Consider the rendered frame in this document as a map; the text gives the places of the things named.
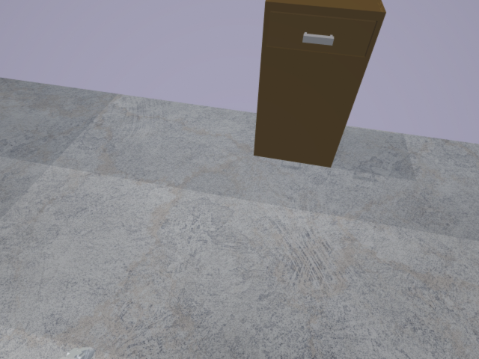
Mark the handle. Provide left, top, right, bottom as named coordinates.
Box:
left=302, top=32, right=334, bottom=46

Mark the drawer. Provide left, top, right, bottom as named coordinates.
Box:
left=267, top=11, right=376, bottom=56

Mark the cabinet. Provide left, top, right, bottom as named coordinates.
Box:
left=254, top=0, right=386, bottom=168

